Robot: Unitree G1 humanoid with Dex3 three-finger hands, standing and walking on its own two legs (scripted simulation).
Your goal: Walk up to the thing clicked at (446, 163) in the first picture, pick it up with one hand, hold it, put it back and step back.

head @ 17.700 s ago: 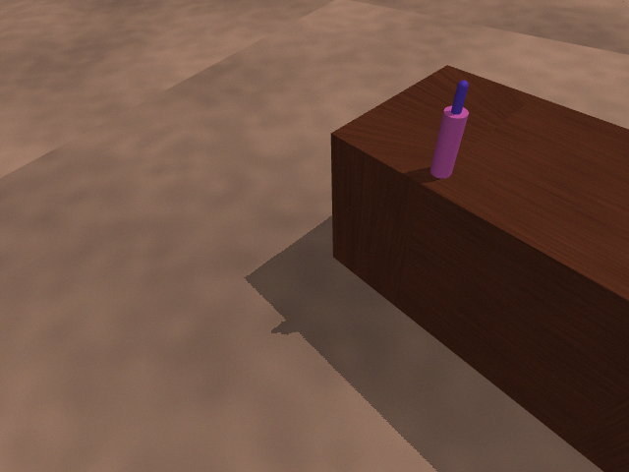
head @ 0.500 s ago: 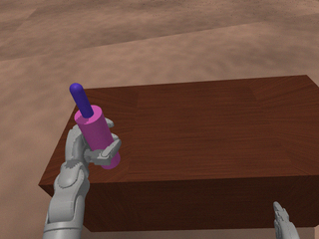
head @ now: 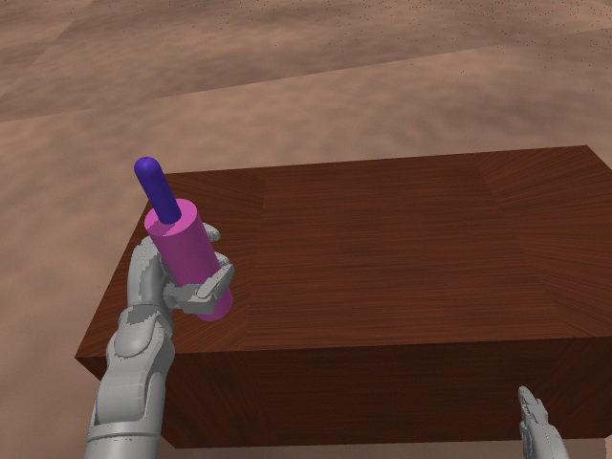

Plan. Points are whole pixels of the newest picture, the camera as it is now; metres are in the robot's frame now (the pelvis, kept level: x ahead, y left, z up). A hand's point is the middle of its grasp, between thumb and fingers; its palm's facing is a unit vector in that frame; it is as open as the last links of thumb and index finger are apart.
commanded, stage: hold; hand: left
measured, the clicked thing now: (185, 247) +0.31 +0.17 +0.18
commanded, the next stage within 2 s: crouch in 0.20 s
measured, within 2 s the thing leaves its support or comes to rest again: neither
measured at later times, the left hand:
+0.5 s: hand (203, 280) +0.31 +0.17 +0.11, palm faces +0.11 -0.99 -0.03, open 7.7 cm
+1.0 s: hand (227, 279) +0.38 +0.17 +0.03, palm faces +0.09 -1.00 +0.00, open 7.7 cm
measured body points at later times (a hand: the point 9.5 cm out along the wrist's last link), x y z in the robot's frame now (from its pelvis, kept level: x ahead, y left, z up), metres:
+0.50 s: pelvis +0.00 +0.00 +0.00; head -0.01 -0.01 +0.45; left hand +0.30 +0.22 +0.12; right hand +0.17 -0.24 -0.09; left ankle +0.02 +0.13 -0.73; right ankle -0.01 -0.14 -0.73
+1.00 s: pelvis -0.01 +0.00 -0.02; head +0.04 +0.01 +0.42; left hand +0.37 +0.22 +0.03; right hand +0.15 -0.27 -0.08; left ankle +0.02 +0.13 -0.73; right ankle -0.01 -0.14 -0.73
